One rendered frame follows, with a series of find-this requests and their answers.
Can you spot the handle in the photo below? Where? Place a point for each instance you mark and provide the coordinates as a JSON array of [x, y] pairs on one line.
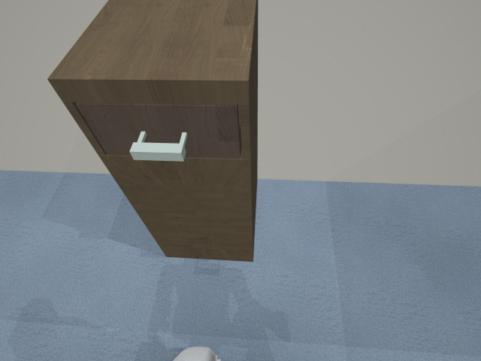
[[158, 151]]

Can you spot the cabinet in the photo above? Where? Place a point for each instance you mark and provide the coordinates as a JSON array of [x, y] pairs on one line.
[[176, 52]]

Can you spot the drawer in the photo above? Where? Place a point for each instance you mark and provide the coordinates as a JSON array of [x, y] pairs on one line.
[[213, 131]]

